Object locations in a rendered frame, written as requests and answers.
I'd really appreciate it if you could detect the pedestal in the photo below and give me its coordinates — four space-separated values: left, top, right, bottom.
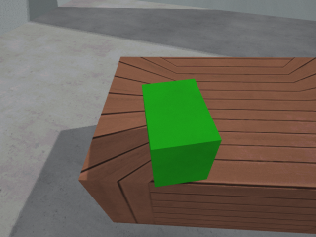
78 56 316 234

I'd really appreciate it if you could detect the carton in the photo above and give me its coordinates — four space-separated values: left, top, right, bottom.
142 78 222 188

